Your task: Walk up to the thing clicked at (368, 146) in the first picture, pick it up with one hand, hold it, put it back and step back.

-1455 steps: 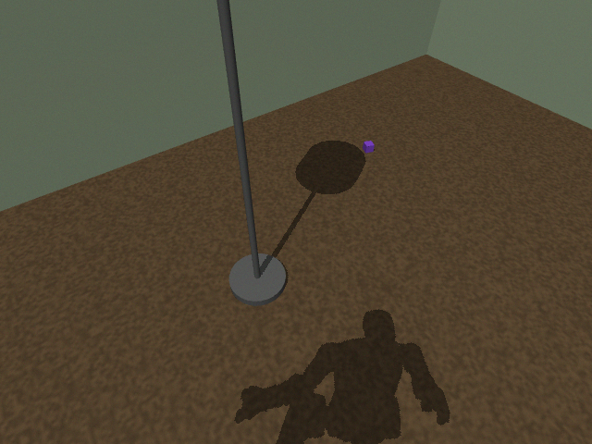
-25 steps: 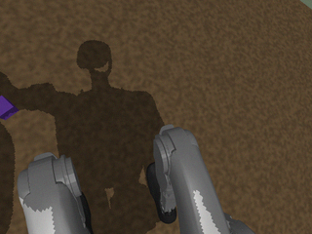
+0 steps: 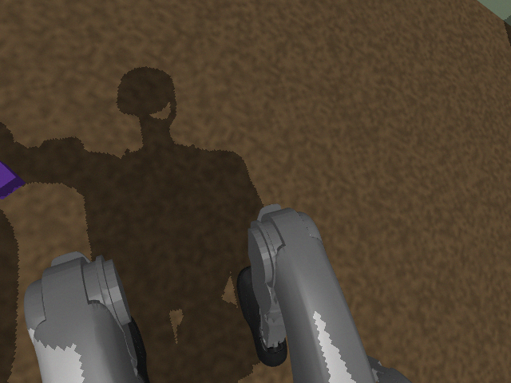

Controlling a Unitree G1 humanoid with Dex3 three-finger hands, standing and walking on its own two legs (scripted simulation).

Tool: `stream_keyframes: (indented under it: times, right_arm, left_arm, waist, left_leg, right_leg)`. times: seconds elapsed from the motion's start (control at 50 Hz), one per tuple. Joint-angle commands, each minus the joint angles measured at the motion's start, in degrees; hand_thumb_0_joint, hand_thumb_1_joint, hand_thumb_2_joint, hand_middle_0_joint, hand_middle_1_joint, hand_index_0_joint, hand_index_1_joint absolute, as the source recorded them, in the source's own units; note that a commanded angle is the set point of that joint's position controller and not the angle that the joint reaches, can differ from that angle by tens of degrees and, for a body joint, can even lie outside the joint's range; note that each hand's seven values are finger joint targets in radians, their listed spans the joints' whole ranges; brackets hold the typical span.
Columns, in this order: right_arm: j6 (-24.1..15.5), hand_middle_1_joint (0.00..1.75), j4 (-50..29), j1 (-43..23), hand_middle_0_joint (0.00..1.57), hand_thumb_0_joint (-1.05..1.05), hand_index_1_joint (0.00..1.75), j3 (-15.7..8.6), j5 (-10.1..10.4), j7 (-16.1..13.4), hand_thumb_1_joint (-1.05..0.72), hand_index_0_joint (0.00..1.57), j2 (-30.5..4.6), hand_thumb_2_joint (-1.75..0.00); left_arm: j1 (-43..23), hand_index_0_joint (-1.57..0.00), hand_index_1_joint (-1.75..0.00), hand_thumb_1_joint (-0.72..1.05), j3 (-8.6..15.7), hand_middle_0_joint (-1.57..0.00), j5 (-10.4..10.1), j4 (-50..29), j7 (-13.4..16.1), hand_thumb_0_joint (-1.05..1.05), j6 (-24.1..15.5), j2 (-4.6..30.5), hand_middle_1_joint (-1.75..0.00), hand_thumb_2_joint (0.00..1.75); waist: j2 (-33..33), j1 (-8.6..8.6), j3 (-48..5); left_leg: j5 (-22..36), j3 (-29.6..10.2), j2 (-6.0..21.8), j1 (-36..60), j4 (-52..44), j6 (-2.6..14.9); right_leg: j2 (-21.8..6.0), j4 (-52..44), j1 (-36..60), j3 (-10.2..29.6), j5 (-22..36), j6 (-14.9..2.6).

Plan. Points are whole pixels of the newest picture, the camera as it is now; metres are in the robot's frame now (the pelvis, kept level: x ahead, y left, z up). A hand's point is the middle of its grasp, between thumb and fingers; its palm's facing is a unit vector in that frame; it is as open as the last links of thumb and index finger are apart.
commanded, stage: approach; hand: left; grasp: from above
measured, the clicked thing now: out of the picture +0.47 +0.33 -0.29
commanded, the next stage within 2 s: close in in 0.48 s
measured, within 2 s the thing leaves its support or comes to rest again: neither
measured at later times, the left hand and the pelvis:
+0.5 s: hand out of the picture +0.48 +0.31 -0.14, palm faces -0.33 -0.28 -0.90, open 12.5 cm; pelvis +0.00 -0.01 +0.01, yaw +1 degrees
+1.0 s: hand out of the picture +0.47 +0.31 -0.21, palm faces -0.29 -0.31 -0.91, open 12.4 cm; pelvis +0.00 +0.00 +0.00, yaw -2 degrees
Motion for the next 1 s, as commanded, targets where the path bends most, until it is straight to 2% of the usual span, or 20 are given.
stream_keyframes:
  times: [0.0, 0.02, 0.08, 0.1, 0.14, 0.24, 0.28, 0.32, 0.48, 0.54, 0.58, 0.6, 0.62, 0.7, 0.78, 0.86, 0.88, 0.9, 0.94, 0.98]
  right_arm:
    - [-0.98, 0.30, 1.31, 13.65, 0.20, 0.00, 0.30, -4.45, 0.19, -0.21, -0.89, 0.20, -15.94, -0.89]
    - [-1.08, 0.30, 1.14, 13.37, 0.20, 0.00, 0.30, -4.34, 0.18, -0.11, -0.89, 0.20, -15.62, -0.89]
    - [-0.96, 0.30, 2.47, 15.48, 0.20, 0.00, 0.30, -4.37, -0.10, -0.01, -0.89, 0.20, -16.04, -0.89]
    - [-1.06, 0.30, 1.24, 13.53, 0.20, 0.00, 0.30, -3.87, -0.23, 0.20, -0.89, 0.20, -15.32, -0.90]
    - [-0.79, 0.30, 1.07, 14.33, 0.20, 0.00, 0.30, -4.12, 0.31, 0.22, -0.89, 0.20, -16.62, -0.90]
    - [0.99, 0.30, 0.58, 13.53, 0.20, 0.00, 0.30, -3.80, 1.26, 0.78, -0.89, 0.20, -16.18, -0.90]
    - [1.53, 0.30, -0.20, 13.06, 0.20, 0.00, 0.30, -3.29, 1.62, 0.72, -0.89, 0.20, -15.77, -0.90]
    - [1.84, 0.30, 0.27, 15.49, 0.20, 0.00, 0.30, -3.25, 1.54, 0.31, -0.89, 0.20, -17.02, -0.89]
    - [0.80, 0.30, -1.87, 14.65, 0.20, 0.00, 0.30, -1.34, 1.18, -2.14, -0.89, 0.20, -17.09, -0.89]
    - [0.17, 0.30, -2.32, 14.02, 0.20, 0.00, 0.30, -1.08, 0.87, -3.09, -0.88, 0.20, -17.28, -0.89]
    - [-0.66, 0.30, -2.98, 13.14, 0.20, 0.00, 0.30, -0.21, 0.66, -3.25, -0.88, 0.20, -15.97, -0.89]
    - [-0.69, 0.30, -2.18, 13.71, 0.20, 0.00, 0.30, -0.42, 0.60, -3.59, -0.88, 0.20, -16.96, -0.89]
    - [-0.76, 0.30, -2.94, 12.88, 0.20, 0.00, 0.30, 0.29, 0.39, -3.46, -0.88, 0.20, -16.15, -0.89]
    - [-0.89, 0.30, -1.54, 14.33, 0.20, 0.00, 0.30, -0.30, -0.64, -2.69, -0.89, 0.20, -16.79, -0.90]
    - [-1.26, 0.30, 0.23, 14.06, 0.20, 0.00, 0.30, 0.01, -1.25, -1.24, -0.89, 0.20, -17.36, -0.90]
    - [-2.06, 0.30, -0.16, 13.34, 0.20, 0.00, 0.30, 0.94, -1.97, 0.21, -0.89, 0.20, -17.86, -0.90]
    - [-2.28, 0.30, -0.89, 12.16, 0.20, 0.00, 0.30, 1.49, -2.11, 0.60, -0.89, 0.20, -17.43, -0.90]
    - [-2.30, 0.30, -0.08, 12.85, 0.20, 0.00, 0.30, 0.99, -2.07, 0.57, -0.89, 0.20, -18.67, -0.90]
    - [-2.30, 0.30, -1.11, 11.65, 0.20, 0.00, 0.30, 1.53, -1.58, 0.78, -0.89, 0.20, -18.49, -0.90]
    - [-2.67, 0.30, -1.74, 11.33, 0.20, 0.00, 0.30, 2.05, -1.86, 1.04, -0.89, 0.20, -18.67, -0.90]
  left_arm:
    - [-21.00, -0.45, -0.62, -0.17, -3.64, -0.49, -0.02, -7.90, 2.91, 0.00, -0.14, 9.08, -0.58, 0.68]
    - [-23.13, -0.45, -0.63, -0.17, -5.56, -0.47, -0.33, -8.53, 2.89, 0.00, -0.30, 7.13, -0.61, 0.67]
    - [-26.77, -0.43, -0.65, -0.19, -3.67, -0.46, -0.02, -11.10, 4.27, 0.00, 0.56, 9.97, -0.63, 0.69]
    - [-27.56, -0.42, -0.66, -0.21, -6.32, -0.45, 0.14, -9.58, 4.32, 0.00, 1.37, 6.73, -0.63, 0.70]
    - [-30.53, -0.41, -0.67, -0.22, -3.54, -0.44, 0.37, -12.85, 5.41, 0.00, 2.84, 11.52, -0.64, 0.71]
    - [-25.69, -0.37, -0.69, -0.28, -2.68, -0.41, 0.05, -8.52, 3.26, 0.00, 8.21, 11.29, -0.65, 0.76]
    - [-23.26, -0.36, -0.70, -0.29, -4.51, -0.39, -0.86, -5.08, 1.32, 0.00, 9.95, 8.48, -0.67, 0.77]
    - [-19.96, -0.34, -0.73, -0.30, -1.47, -0.37, -1.31, -1.30, 0.09, 0.00, 11.06, 12.51, -0.70, 0.76]
    - [-19.11, -0.38, -0.73, -0.24, -3.97, -0.39, -3.03, -0.55, -4.92, 0.00, 5.95, 13.57, -0.72, 0.71]
    - [-20.78, -0.40, -0.70, -0.22, -4.00, -0.41, -3.23, -2.71, -3.53, 0.00, 1.59, 15.93, -0.69, 0.69]
    - [-24.86, -0.39, -0.70, -0.22, -6.17, -0.39, -2.31, -9.18, -2.21, 0.00, -1.20, 13.77, -0.69, 0.70]
    - [-23.15, -0.40, -0.70, -0.21, -4.16, -0.40, -1.82, -7.18, -0.53, 0.00, -1.74, 16.65, -0.70, 0.69]
    - [-26.29, -0.40, -0.69, -0.21, -5.71, -0.40, -1.57, -9.67, 0.43, 0.00, -2.48, 15.27, -0.68, 0.69]
    - [-25.85, -0.40, -0.60, -0.23, -2.83, -0.44, 0.03, -8.29, 6.37, 0.00, -1.10, 15.26, -0.56, 0.72]
    - [-24.29, -0.38, -0.61, -0.25, -2.00, -0.42, -0.52, -0.71, 9.34, 0.00, 1.88, 14.60, -0.56, 0.74]
    - [-24.25, -0.39, -0.62, -0.23, -0.92, -0.43, -1.24, 1.14, 9.65, 0.00, 3.34, 16.59, -0.58, 0.73]
    - [-23.52, -0.39, -0.63, -0.23, -3.18, -0.42, -1.53, 3.02, 8.99, 0.00, 3.82, 14.00, -0.60, 0.72]
    - [-21.96, -0.38, -0.65, -0.23, -0.77, -0.41, -1.39, 3.44, 9.06, 0.00, 3.95, 17.74, -0.62, 0.72]
    - [-20.52, -0.37, -0.65, -0.24, -0.62, -0.40, -2.10, 3.71, 8.51, 0.00, 4.01, 17.84, -0.63, 0.72]
    - [-21.34, -0.36, -0.66, -0.26, -0.45, -0.39, -1.67, 3.71, 7.53, 0.00, 3.67, 18.99, -0.63, 0.74]
  waist:
    - [22.59, -3.72, -35.13]
    - [23.14, -4.35, -34.39]
    - [24.58, -4.17, -39.26]
    - [24.83, -4.61, -38.80]
    - [27.21, -3.75, -42.28]
    - [26.61, -2.27, -39.98]
    - [23.52, -2.90, -38.25]
    - [18.05, -3.17, -36.07]
    - [11.58, -5.15, -31.08]
    - [13.11, -5.76, -31.18]
    - [17.48, -5.19, -33.44]
    - [18.32, -4.92, -35.55]
    - [20.28, -5.02, -35.46]
    - [24.35, -5.54, -39.11]
    - [24.31, -6.16, -33.56]
    - [25.90, -6.64, -33.21]
    - [24.19, -7.35, -31.79]
    - [23.99, -7.35, -31.39]
    - [24.43, -6.27, -31.76]
    - [22.16, -7.68, -29.98]
  left_leg:
    - [8.07, 6.79, -0.23, 30.55, -14.91, 2.17]
    - [7.13, 6.88, -0.17, 30.00, -15.20, 2.14]
    - [10.75, 7.29, -0.14, 31.94, -14.26, 1.99]
    - [9.65, 7.26, -0.04, 32.52, -14.52, 1.93]
    - [10.68, 7.25, 0.06, 34.48, -15.55, 1.78]
    - [12.28, 8.03, -0.41, 30.82, -16.65, 1.91]
    - [12.64, 8.24, -0.64, 27.45, -15.96, 2.46]
    - [12.54, 8.22, -0.81, 22.55, -15.11, 3.34]
    - [5.68, 7.94, -1.30, 17.93, -14.68, 4.04]
    - [1.99, 7.32, -1.23, 19.60, -15.06, 3.44]
    - [3.26, 7.20, -0.95, 24.80, -14.89, 2.96]
    - [4.65, 7.10, -0.63, 26.31, -14.62, 2.74]
    - [5.11, 7.34, -0.53, 26.83, -14.26, 2.58]
    - [9.69, 7.40, 0.32, 32.00, -13.64, 1.87]
    - [10.76, 6.83, 0.69, 30.05, -13.57, 1.66]
    - [15.07, 6.35, 0.86, 31.74, -13.06, 1.39]
    - [13.96, 6.31, 0.76, 30.80, -12.63, 1.68]
    - [13.93, 6.21, 0.74, 30.04, -12.95, 1.82]
    - [14.64, 5.73, 0.73, 30.20, -13.31, 1.79]
    - [13.76, 5.42, 0.65, 28.61, -12.38, 2.18]
  right_leg:
    - [1.88, -13.37, 14.91, -8.13, 9.81, -4.87]
    - [2.08, -13.71, 14.67, -8.05, 9.10, -4.99]
    - [1.80, -13.45, 17.25, -7.71, 12.72, -4.79]
    - [1.93, -13.69, 16.44, -7.65, 11.80, -4.88]
    - [1.93, -14.24, 17.52, -7.44, 12.81, -4.89]
    - [1.84, -13.68, 16.63, -6.76, 13.65, -5.08]
    - [2.26, -13.91, 17.93, -6.39, 14.38, -4.83]
    - [2.14, -14.44, 20.40, -5.91, 14.48, -4.21]
    - [2.35, -16.28, 23.60, -5.01, 6.01, -3.55]
    - [2.70, -16.92, 23.95, -5.11, 1.09, -4.04]
    - [2.45, -15.68, 21.42, -6.44, 3.42, -4.49]
    - [2.62, -15.50, 22.99, -6.64, 5.33, -4.46]
    - [2.55, -14.84, 22.21, -6.30, 6.38, -4.55]
    - [2.24, -14.19, 22.44, -7.36, 12.36, -4.70]
    - [2.59, -14.15, 20.42, -8.27, 13.76, -4.67]
    - [2.50, -12.95, 22.12, -8.82, 17.21, -4.64]
    - [2.62, -13.03, 21.82, -8.85, 16.58, -4.50]
    - [2.61, -13.40, 22.86, -9.03, 16.61, -4.35]
    - [2.50, -12.95, 23.07, -9.14, 16.54, -4.54]
    - [2.36, -12.49, 22.35, -9.47, 16.08, -4.20]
